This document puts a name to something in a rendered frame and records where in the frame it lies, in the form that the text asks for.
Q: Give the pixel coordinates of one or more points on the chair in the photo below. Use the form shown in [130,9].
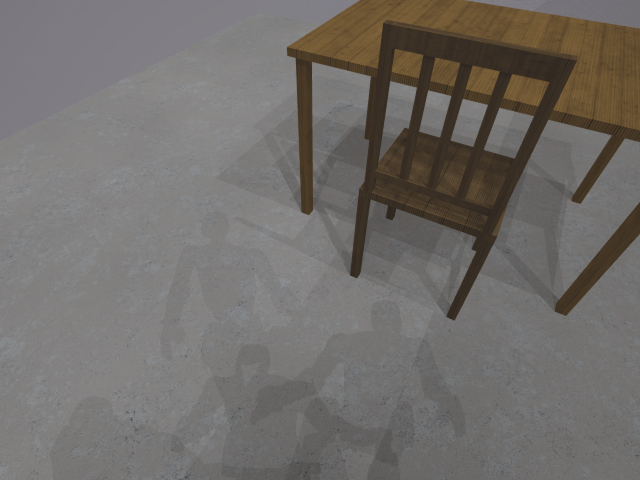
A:
[459,186]

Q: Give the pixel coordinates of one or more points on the table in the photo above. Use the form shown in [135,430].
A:
[602,92]

